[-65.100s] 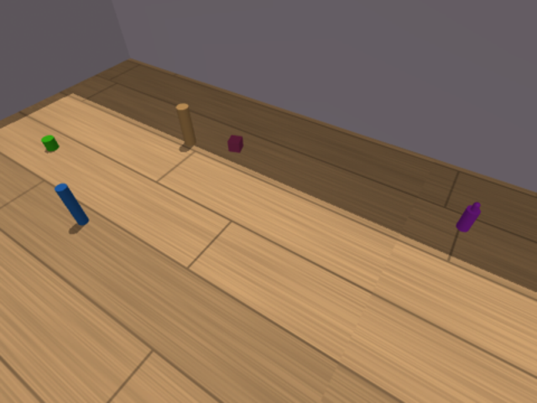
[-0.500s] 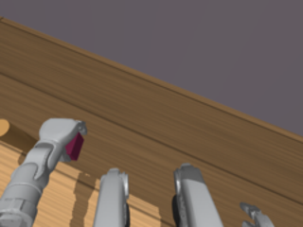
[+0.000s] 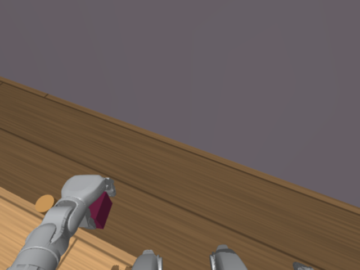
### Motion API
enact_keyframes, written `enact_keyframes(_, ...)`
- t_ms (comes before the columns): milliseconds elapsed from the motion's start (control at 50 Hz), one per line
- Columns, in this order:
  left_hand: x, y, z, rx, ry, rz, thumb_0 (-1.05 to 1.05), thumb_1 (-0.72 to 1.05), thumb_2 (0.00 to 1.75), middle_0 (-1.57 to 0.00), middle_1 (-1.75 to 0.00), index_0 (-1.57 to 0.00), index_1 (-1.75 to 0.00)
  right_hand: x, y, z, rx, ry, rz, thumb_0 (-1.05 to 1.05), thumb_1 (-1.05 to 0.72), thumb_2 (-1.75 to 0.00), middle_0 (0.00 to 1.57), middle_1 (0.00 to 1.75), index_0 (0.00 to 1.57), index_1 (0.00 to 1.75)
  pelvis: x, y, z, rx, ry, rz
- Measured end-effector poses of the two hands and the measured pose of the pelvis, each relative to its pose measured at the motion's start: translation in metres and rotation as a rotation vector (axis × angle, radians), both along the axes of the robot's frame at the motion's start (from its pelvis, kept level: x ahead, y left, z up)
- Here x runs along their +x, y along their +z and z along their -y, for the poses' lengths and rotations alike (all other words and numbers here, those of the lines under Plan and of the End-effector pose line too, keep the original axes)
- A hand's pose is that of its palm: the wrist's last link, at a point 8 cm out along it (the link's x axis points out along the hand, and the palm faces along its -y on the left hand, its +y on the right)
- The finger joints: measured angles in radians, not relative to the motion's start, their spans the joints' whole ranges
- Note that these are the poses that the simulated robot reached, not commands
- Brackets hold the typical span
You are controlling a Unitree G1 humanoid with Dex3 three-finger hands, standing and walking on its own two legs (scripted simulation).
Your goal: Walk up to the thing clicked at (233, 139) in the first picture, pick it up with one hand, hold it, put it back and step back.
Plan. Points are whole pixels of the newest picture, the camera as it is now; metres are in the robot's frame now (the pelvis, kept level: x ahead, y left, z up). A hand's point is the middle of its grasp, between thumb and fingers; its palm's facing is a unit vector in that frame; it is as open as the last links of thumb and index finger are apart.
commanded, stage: lift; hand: left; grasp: from above
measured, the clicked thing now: (91, 208) +0.33 +0.24 -0.12
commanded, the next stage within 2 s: hold in 0.34 s
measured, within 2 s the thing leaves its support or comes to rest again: neither
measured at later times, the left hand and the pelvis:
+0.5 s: hand (77, 187) +0.33 +0.23 +0.00, palm faces -0.49 -0.03 -0.87, open 9.5 cm; pelvis +0.03 +0.00 +0.07, yaw +0 degrees
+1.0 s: hand (74, 180) +0.33 +0.22 +0.04, palm faces -0.49 -0.01 -0.87, open 9.5 cm; pelvis +0.04 +0.00 +0.09, yaw -1 degrees
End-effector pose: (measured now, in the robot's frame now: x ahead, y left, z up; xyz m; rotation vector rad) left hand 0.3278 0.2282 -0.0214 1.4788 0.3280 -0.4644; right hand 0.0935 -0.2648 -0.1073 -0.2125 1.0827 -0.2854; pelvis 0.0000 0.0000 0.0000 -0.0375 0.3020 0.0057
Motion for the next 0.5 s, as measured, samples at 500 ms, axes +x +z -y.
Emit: enact_keyframes(500, 0.012, 0.082, -0.005, 0.000, 0.001, -0.003, 0.01, -0.03, 0.45, -0.79, -0.40, -0.87, -0.42, 0.037, 0.070, -0.005, 0.023, 0.007, 0.044, 0.01, -0.91, -0.90, 0.20, 0.30, 0.21, 0.30, 0.031, 0.069, -0.003, 0.017, -0.006, 0.132)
